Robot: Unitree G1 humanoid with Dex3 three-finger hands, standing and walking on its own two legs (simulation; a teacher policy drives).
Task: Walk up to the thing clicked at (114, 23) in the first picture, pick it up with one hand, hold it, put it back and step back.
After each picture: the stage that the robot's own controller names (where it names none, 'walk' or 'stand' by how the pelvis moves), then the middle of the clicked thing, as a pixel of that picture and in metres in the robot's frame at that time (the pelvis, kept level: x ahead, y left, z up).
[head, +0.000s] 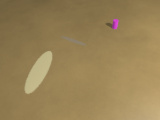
stand; (115, 24) +1.73 -0.36 -0.72
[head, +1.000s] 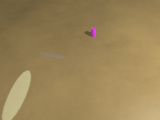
walk; (93, 32) +1.62 +0.05 -0.69
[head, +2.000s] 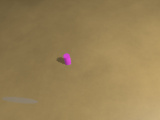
walk; (67, 59) +1.09 +0.30 -0.72
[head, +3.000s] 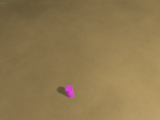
walk; (69, 91) +0.71 +0.25 -0.72
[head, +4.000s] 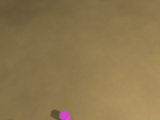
stand; (64, 117) +0.45 +0.25 -0.71
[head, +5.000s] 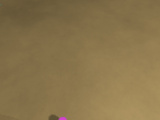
stand; out of the picture +0.45 +0.19 -0.72
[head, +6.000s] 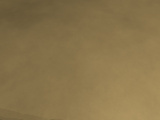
stand; out of the picture +0.40 +0.20 -0.73
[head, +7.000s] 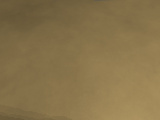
stand; out of the picture +0.37 +0.20 -0.73
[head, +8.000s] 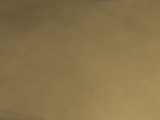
stand; out of the picture +0.38 +0.20 -0.73
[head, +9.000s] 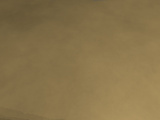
stand; out of the picture +0.37 +0.20 -0.73
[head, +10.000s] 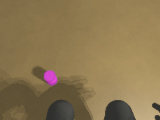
go down; (50, 78) +0.44 +0.21 -0.48
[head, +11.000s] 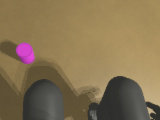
go down; (26, 54) +0.47 +0.24 -0.31
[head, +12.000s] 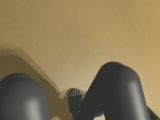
close in; out of the picture +0.46 +0.27 -0.25
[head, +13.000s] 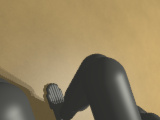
close; out of the picture +0.45 +0.30 -0.23
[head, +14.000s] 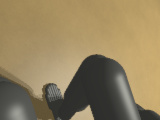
lift; out of the picture +0.44 +0.29 -0.24
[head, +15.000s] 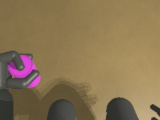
lift; (26, 72) +0.36 +0.22 -0.03
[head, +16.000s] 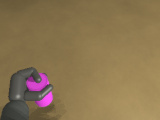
hold; (40, 90) +0.32 +0.18 -0.02
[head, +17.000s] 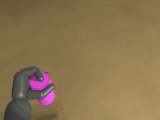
hold; (43, 89) +0.33 +0.18 -0.01
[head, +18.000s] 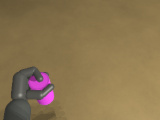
hold; (42, 89) +0.33 +0.18 -0.02
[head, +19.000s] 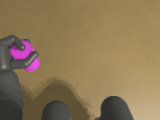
crouch; (26, 57) +0.43 +0.21 -0.08
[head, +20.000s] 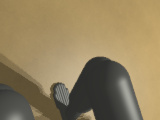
lower; out of the picture +0.45 +0.30 -0.24
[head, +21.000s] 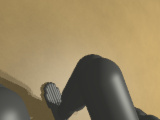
lower; out of the picture +0.45 +0.31 -0.24
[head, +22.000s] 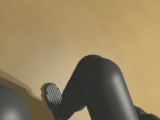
lower; out of the picture +0.44 +0.31 -0.24
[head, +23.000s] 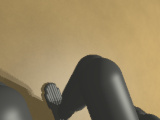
lower; out of the picture +0.45 +0.31 -0.24
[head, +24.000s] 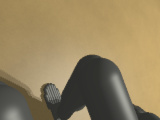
lower; out of the picture +0.45 +0.31 -0.24
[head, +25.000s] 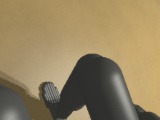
open; out of the picture +0.44 +0.31 -0.23
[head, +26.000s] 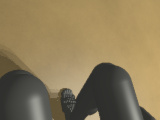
stand; out of the picture +0.45 +0.28 -0.26
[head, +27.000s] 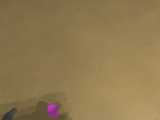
stand; (53, 110) +0.40 +0.20 -0.61
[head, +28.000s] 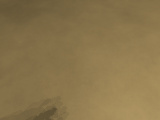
stand; out of the picture +0.39 +0.21 -0.67
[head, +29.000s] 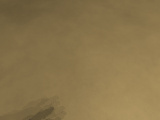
stand; out of the picture +0.39 +0.20 -0.67
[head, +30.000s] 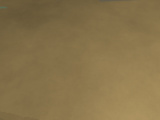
stand; out of the picture +0.40 +0.19 -0.72
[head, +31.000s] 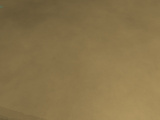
stand; out of the picture +0.39 +0.21 -0.73
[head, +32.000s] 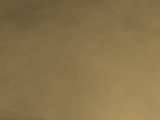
stand; out of the picture +0.38 +0.21 -0.73
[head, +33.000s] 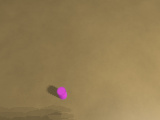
walk; (62, 93) +0.50 +0.19 -0.70
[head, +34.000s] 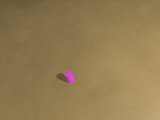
walk; (68, 77) +0.81 +0.26 -0.71
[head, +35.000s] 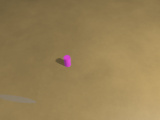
stand; (67, 61) +1.05 +0.20 -0.71
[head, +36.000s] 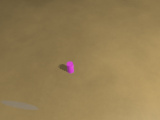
stand; (70, 67) +1.01 +0.21 -0.72
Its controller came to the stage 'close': yes
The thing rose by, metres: 0.71
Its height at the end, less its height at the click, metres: +0.00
